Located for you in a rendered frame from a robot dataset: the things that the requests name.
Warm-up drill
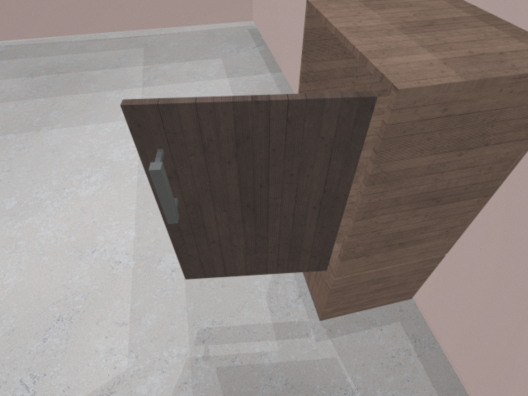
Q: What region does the handle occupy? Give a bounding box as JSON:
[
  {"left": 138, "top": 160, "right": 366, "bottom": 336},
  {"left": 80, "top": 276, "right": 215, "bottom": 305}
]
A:
[{"left": 148, "top": 149, "right": 179, "bottom": 224}]

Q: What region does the cupboard door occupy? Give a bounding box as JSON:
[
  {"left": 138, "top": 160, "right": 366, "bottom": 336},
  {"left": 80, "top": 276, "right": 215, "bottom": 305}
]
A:
[{"left": 120, "top": 92, "right": 377, "bottom": 280}]

